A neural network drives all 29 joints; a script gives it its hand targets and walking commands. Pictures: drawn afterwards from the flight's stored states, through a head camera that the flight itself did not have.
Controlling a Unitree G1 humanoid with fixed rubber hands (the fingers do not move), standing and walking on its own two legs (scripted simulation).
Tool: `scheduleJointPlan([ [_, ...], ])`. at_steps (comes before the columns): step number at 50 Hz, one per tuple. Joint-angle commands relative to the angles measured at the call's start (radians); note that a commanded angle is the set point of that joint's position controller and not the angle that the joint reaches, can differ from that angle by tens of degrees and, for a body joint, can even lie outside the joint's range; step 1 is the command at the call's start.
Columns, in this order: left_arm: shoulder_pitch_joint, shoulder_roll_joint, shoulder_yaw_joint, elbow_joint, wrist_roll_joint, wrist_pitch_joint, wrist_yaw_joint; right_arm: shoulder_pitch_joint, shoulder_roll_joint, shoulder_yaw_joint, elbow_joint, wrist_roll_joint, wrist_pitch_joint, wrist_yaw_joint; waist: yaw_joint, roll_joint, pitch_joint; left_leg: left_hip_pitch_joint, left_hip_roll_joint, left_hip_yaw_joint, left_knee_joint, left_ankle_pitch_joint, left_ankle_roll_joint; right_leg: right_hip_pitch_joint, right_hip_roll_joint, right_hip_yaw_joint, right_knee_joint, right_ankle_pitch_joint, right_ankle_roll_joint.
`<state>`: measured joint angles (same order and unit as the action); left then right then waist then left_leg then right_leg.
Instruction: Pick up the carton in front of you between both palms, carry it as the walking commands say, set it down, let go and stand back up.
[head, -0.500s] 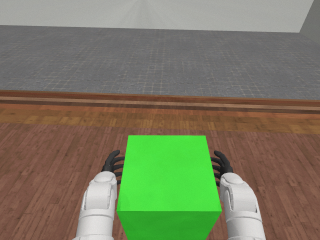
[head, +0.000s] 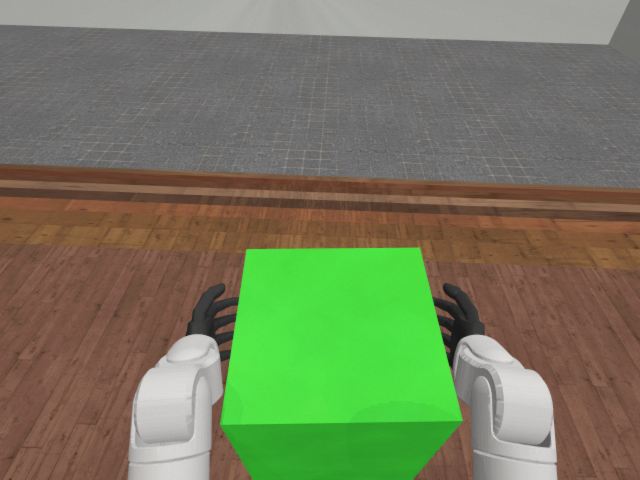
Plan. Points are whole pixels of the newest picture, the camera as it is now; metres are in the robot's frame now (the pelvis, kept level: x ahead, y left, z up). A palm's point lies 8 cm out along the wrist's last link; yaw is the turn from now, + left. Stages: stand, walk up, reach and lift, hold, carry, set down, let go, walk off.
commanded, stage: carry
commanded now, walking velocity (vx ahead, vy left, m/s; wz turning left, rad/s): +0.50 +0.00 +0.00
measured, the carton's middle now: (333, 371) +0.28 +0.00 +0.02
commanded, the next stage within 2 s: none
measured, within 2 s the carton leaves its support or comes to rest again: neither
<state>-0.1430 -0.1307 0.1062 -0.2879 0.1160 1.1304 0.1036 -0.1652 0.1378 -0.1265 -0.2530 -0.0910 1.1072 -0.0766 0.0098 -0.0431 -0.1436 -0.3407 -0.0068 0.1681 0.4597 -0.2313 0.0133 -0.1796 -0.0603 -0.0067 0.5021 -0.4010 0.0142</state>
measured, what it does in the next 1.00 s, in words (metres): walks ahead: right foot, then left foot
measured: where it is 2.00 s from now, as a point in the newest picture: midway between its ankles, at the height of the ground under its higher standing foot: (349, 263)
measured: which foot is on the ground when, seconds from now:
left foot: down 0.00-0.32, up 0.34-0.78, down 0.80-1.00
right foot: down 0.00-0.00, up 0.02-0.30, down 0.32-0.82, up 0.84-1.00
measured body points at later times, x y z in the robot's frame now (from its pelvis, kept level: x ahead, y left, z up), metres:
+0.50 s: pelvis +0.27 -0.06 +0.01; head +0.30 -0.07 +0.46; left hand +0.55 +0.10 +0.07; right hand +0.56 -0.20 +0.07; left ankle +0.21 +0.06 -0.65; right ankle +0.28 -0.12 -0.73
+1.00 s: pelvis +0.61 -0.01 +0.01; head +0.64 -0.01 +0.46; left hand +0.89 +0.12 +0.06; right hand +0.87 -0.19 +0.06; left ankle +0.61 +0.05 -0.73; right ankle +0.56 -0.15 -0.65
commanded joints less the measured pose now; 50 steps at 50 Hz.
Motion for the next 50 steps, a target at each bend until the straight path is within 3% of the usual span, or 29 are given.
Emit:
scheduleJointPlan([
  [1, -0.480, -0.858, -0.741, -0.149, -0.420, 0.040, -0.274, -0.357, 0.852, 0.724, -0.094, 0.335, 0.039, 0.220, -0.037, 0.309, -0.265, 0.634, 0.373, -0.554, -0.217, -0.064, 0.135, -0.488, 0.028, -0.145, 0.382, 0.000, -0.004],
  [2, -0.498, -0.848, -0.741, -0.150, -0.428, 0.055, -0.281, -0.353, 0.887, 0.716, -0.091, 0.329, 0.051, 0.215, -0.039, 0.308, -0.212, 0.646, 0.450, -0.663, -0.210, 0.052, 0.229, -0.627, 0.025, -0.072, 0.483, -0.148, -0.024],
  [3, -0.522, -0.846, -0.737, -0.151, -0.443, 0.063, -0.288, -0.391, 0.890, 0.716, -0.125, 0.339, 0.060, 0.211, -0.039, 0.206, -0.176, 0.615, 0.456, -0.626, -0.198, 0.157, 0.241, -0.672, -0.013, -0.035, 0.551, -0.160, -0.039],
  [4, -0.535, -0.849, -0.737, -0.150, -0.457, 0.070, -0.291, -0.431, 0.886, 0.718, -0.149, 0.350, 0.069, 0.208, -0.039, 0.138, -0.173, 0.589, 0.435, -0.552, -0.200, 0.186, 0.225, -0.678, -0.034, -0.028, 0.550, -0.134, -0.043],
  [5, -0.543, -0.856, -0.735, -0.147, -0.465, 0.074, -0.291, -0.465, 0.883, 0.724, -0.170, 0.363, 0.077, 0.207, -0.038, 0.097, -0.171, 0.556, 0.406, -0.479, -0.230, 0.135, 0.194, -0.654, -0.045, -0.028, 0.485, -0.092, -0.040],
  [8, -0.535, -0.861, -0.720, -0.131, -0.457, 0.083, -0.274, -0.506, 0.874, 0.738, -0.184, 0.401, 0.099, 0.214, -0.032, 0.151, -0.150, 0.466, 0.307, -0.270, -0.258, 0.165, 0.136, -0.519, -0.018, -0.095, 0.266, 0.059, -0.015],
  [12, -0.498, -0.848, -0.691, -0.111, -0.413, 0.097, -0.248, -0.483, 0.852, 0.732, -0.152, 0.420, 0.122, 0.231, -0.030, 0.211, -0.120, 0.348, 0.256, -0.118, -0.224, 0.241, 0.092, -0.315, 0.032, -0.189, 0.054, 0.225, -0.014],
  [14, -0.486, -0.844, -0.677, -0.101, -0.402, 0.104, -0.245, -0.489, 0.844, 0.730, -0.141, 0.420, 0.131, 0.236, -0.014, 0.188, -0.127, 0.254, 0.232, -0.051, -0.120, 0.277, 0.057, -0.114, 0.063, -0.250, -0.021, 0.308, -0.025],
  [15, -0.482, -0.842, -0.670, -0.092, -0.398, 0.106, -0.246, -0.488, 0.839, 0.731, -0.139, 0.417, 0.135, 0.237, -0.010, 0.151, -0.154, 0.190, 0.201, 0.003, -0.003, 0.337, 0.037, 0.027, 0.084, -0.285, -0.034, 0.274, -0.036],
  [16, -0.478, -0.841, -0.665, -0.080, -0.396, 0.109, -0.247, -0.488, 0.826, 0.727, -0.135, 0.414, 0.138, 0.239, 0.002, 0.113, -0.210, 0.091, 0.172, 0.040, 0.159, 0.307, 0.006, 0.212, 0.042, -0.229, -0.026, 0.222, -0.046],
  [17, -0.467, -0.828, -0.656, -0.067, -0.383, 0.110, -0.248, -0.512, 0.814, 0.729, -0.147, 0.413, 0.145, 0.242, 0.027, -0.075, -0.263, -0.074, 0.095, 0.060, 0.447, 0.095, -0.043, 0.323, -0.194, 0.164, -0.174, -0.027, -0.116],
  [18, -0.480, -0.836, -0.648, -0.053, -0.372, 0.107, -0.249, -0.549, 0.833, 0.739, -0.152, 0.422, 0.152, 0.244, 0.026, -0.247, -0.247, -0.334, -0.011, -0.016, 0.663, -0.246, -0.050, 0.440, -0.381, 0.535, -0.292, -0.011, -0.237],
  [19, -0.491, -0.861, -0.654, -0.067, -0.381, 0.106, -0.250, -0.545, 0.850, 0.736, -0.130, 0.423, 0.150, 0.247, 0.019, -0.183, -0.242, -0.391, 0.063, -0.131, 0.784, -0.263, -0.012, 0.415, -0.399, 0.526, -0.287, 0.079, -0.263],
  [20, -0.509, -0.897, -0.665, -0.080, -0.390, 0.098, -0.252, -0.559, 0.878, 0.735, -0.136, 0.426, 0.141, 0.253, 0.015, -0.110, -0.232, -0.396, 0.101, -0.154, 0.802, -0.230, 0.008, 0.367, -0.358, 0.438, -0.264, 0.207, -0.244],
  [21, -0.527, -0.928, -0.678, -0.105, -0.401, 0.089, -0.256, -0.554, 0.906, 0.738, -0.140, 0.425, 0.131, 0.254, 0.012, -0.026, -0.235, -0.394, 0.129, -0.162, 0.769, -0.172, 0.017, 0.339, -0.338, 0.354, -0.262, 0.254, -0.218],
  [22, -0.555, -0.953, -0.694, -0.132, -0.413, 0.080, -0.259, -0.548, 0.921, 0.742, -0.153, 0.421, 0.119, 0.252, 0.008, 0.012, -0.232, -0.364, 0.148, -0.164, 0.703, -0.114, 0.014, 0.300, -0.313, 0.271, -0.275, 0.313, -0.187],
  [24, -0.562, -0.973, -0.716, -0.167, -0.435, 0.067, -0.266, -0.520, 0.961, 0.749, -0.166, 0.406, 0.098, 0.242, 0.010, -0.023, -0.246, -0.306, 0.133, -0.128, 0.595, -0.065, 0.000, 0.278, -0.274, 0.145, -0.288, 0.404, -0.156],
  [26, -0.555, -0.960, -0.735, -0.196, -0.457, 0.062, -0.275, -0.481, 0.963, 0.747, -0.170, 0.381, 0.079, 0.226, 0.010, -0.049, -0.241, -0.311, 0.110, -0.089, 0.497, -0.040, -0.010, 0.304, -0.245, 0.076, -0.291, 0.468, -0.156],
  [31, -0.474, -0.892, -0.728, -0.185, -0.459, 0.070, -0.294, -0.390, 0.923, 0.736, -0.168, 0.331, 0.074, 0.199, 0.013, -0.086, -0.155, -0.336, 0.076, -0.010, 0.233, 0.091, -0.012, 0.341, -0.191, -0.046, -0.278, 0.615, -0.145],
  [36, -0.425, -0.859, -0.706, -0.145, -0.426, 0.085, -0.293, -0.384, 0.894, 0.738, -0.161, 0.346, 0.099, 0.215, 0.017, -0.113, -0.066, -0.204, 0.035, 0.068, 0.046, 0.204, 0.019, 0.322, -0.167, -0.130, -0.246, 0.769, -0.112],
  [38, -0.435, -0.856, -0.707, -0.145, -0.421, 0.087, -0.291, -0.395, 0.892, 0.737, -0.155, 0.359, 0.103, 0.225, 0.001, -0.118, -0.108, -0.013, -0.011, 0.118, 0.003, 0.192, 0.030, 0.293, -0.153, -0.195, -0.087, 0.911, -0.084],
  [39, -0.441, -0.854, -0.707, -0.146, -0.420, 0.088, -0.291, -0.386, 0.892, 0.734, -0.142, 0.362, 0.103, 0.229, -0.015, -0.088, -0.157, 0.163, -0.038, 0.146, -0.012, 0.143, 0.032, 0.222, -0.122, -0.235, 0.062, 0.884, -0.062],
  [40, -0.450, -0.847, -0.706, -0.145, -0.417, 0.087, -0.291, -0.380, 0.891, 0.732, -0.135, 0.361, 0.102, 0.234, -0.042, -0.031, -0.208, 0.369, 0.061, 0.019, -0.017, 0.077, 0.044, 0.061, -0.100, -0.222, 0.244, 0.657, -0.036],
  [41, -0.477, -0.857, -0.721, -0.166, -0.423, 0.093, -0.291, -0.373, 0.880, 0.719, -0.105, 0.347, 0.093, 0.239, -0.047, 0.208, -0.313, 0.598, 0.359, -0.478, -0.099, -0.086, 0.193, -0.232, 0.004, -0.192, 0.576, 0.377, 0.012],
  [42, -0.479, -0.860, -0.726, -0.161, -0.418, 0.088, -0.293, -0.367, 0.911, 0.728, -0.090, 0.361, 0.085, 0.243, -0.040, 0.322, -0.293, 0.649, 0.435, -0.701, -0.229, 0.020, 0.256, -0.444, 0.088, -0.099, 0.751, -0.052, 0.005],
  [43, -0.488, -0.891, -0.733, -0.146, -0.420, 0.077, -0.293, -0.387, 0.934, 0.736, -0.117, 0.377, 0.078, 0.247, -0.035, 0.259, -0.277, 0.618, 0.429, -0.598, -0.209, 0.130, 0.249, -0.495, 0.023, -0.016, 0.842, -0.058, -0.024],
  [45, -0.493, -0.945, -0.741, -0.142, -0.423, 0.052, -0.291, -0.435, 0.985, 0.758, -0.145, 0.398, 0.060, 0.251, -0.032, 0.084, -0.242, 0.488, 0.375, -0.416, -0.188, 0.271, 0.182, -0.480, -0.048, 0.009, 0.761, 0.030, -0.052],
  [47, -0.473, -0.976, -0.743, -0.142, -0.418, 0.032, -0.282, -0.458, 0.998, 0.777, -0.176, 0.419, 0.046, 0.255, -0.021, 0.099, -0.247, 0.413, 0.335, -0.296, -0.220, 0.241, 0.132, -0.420, -0.063, -0.011, 0.632, 0.095, -0.047],
  [50, -0.418, -0.979, -0.751, -0.138, -0.394, 0.009, -0.265, -0.422, 0.975, 0.784, -0.194, 0.428, 0.038, 0.264, -0.023, 0.152, -0.229, 0.421, 0.302, -0.194, -0.230, 0.276, 0.134, -0.440, -0.039, -0.072, 0.487, 0.125, -0.028],
])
